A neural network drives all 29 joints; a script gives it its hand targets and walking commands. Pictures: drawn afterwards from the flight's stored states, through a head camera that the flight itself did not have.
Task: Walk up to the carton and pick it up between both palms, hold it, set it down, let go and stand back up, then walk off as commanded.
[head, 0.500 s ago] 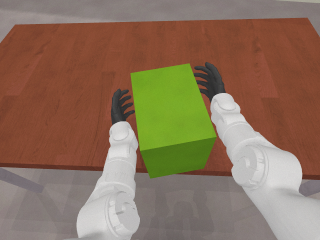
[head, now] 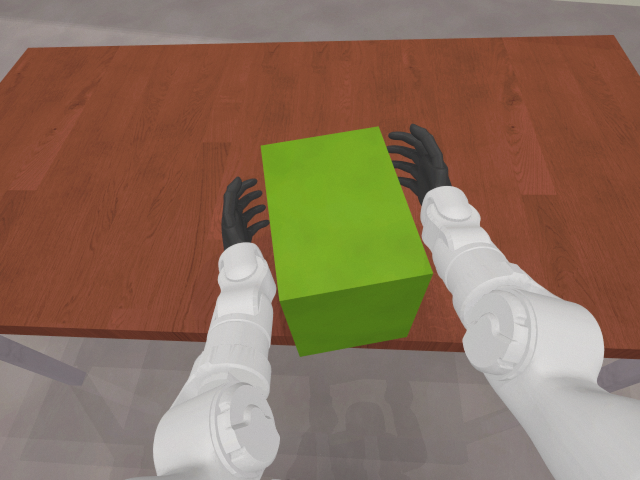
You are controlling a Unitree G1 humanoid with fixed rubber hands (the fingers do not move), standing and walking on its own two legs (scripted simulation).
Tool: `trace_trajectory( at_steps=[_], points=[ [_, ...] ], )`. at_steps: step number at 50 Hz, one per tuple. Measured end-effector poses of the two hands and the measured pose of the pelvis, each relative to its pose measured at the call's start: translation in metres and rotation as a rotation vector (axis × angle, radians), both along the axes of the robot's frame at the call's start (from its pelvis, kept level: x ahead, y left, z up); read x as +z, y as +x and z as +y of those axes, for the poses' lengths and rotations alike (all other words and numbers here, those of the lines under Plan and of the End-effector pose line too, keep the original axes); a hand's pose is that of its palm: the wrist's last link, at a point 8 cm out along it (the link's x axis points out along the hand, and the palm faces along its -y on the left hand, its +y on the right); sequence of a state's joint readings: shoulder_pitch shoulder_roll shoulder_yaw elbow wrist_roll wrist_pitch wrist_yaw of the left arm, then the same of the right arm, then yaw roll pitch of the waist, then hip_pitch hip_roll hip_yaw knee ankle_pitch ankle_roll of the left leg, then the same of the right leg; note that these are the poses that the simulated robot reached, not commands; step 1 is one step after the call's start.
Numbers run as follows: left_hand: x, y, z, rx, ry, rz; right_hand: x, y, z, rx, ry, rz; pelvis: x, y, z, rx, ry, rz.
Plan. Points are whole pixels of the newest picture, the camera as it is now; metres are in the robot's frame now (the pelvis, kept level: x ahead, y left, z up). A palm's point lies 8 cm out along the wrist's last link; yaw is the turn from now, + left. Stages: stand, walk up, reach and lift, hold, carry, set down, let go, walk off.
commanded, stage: reach and lift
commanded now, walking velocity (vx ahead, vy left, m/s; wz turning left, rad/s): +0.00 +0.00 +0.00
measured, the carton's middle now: (337, 246) +0.42 +0.07 -0.01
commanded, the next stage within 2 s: none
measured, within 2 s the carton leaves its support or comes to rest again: leaves its support in 1.08 s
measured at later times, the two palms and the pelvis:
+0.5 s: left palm (241, 241) +0.38 +0.19 +0.04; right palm (433, 188) +0.48 -0.04 +0.07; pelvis +0.00 +0.00 +0.00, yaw +0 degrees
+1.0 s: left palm (236, 252) +0.36 +0.19 +0.05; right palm (436, 202) +0.45 -0.04 +0.08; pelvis -0.02 +0.01 +0.00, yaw +0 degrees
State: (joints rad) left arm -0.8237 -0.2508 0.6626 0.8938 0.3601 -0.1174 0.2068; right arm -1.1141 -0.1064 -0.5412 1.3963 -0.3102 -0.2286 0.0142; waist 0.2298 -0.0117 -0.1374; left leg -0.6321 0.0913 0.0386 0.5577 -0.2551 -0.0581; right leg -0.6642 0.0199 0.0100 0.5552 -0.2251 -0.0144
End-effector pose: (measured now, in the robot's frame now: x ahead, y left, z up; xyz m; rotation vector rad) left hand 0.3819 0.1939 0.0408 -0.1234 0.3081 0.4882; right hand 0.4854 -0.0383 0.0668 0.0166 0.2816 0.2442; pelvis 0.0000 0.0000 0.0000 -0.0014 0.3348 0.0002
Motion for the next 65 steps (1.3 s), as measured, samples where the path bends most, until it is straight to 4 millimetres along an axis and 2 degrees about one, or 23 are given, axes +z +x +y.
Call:
trace_trajectory(
  at_steps=[24, 38, 49, 55, 65],
  points=[
    [0.001, -0.001, -0.001, -0.010, 0.001, -0.018, 0.003, -0.005, -0.002, -0.011, -0.028, -0.027, 0.000, -0.004, 0.000, 0.000, 0.000, -0.005],
    [0.002, -0.005, -0.004, -0.055, 0.013, -0.020, 0.008, -0.019, -0.008, -0.046, -0.111, -0.057, 0.002, -0.015, 0.006, 0.000, -0.009, -0.019],
    [0.004, -0.019, -0.002, -0.077, 0.060, 0.001, 0.012, -0.034, -0.005, -0.036, -0.182, -0.075, 0.002, -0.024, 0.009, 0.000, -0.013, -0.032],
    [0.007, -0.024, -0.003, -0.085, 0.057, -0.002, 0.019, -0.041, -0.006, -0.044, -0.191, -0.078, 0.002, -0.029, 0.009, 0.000, -0.012, -0.039],
    [0.022, -0.025, -0.010, -0.122, 0.056, -0.027, 0.041, -0.050, -0.014, -0.084, -0.191, -0.095, 0.002, -0.035, 0.008, -0.001, -0.012, -0.047]
  ],
)
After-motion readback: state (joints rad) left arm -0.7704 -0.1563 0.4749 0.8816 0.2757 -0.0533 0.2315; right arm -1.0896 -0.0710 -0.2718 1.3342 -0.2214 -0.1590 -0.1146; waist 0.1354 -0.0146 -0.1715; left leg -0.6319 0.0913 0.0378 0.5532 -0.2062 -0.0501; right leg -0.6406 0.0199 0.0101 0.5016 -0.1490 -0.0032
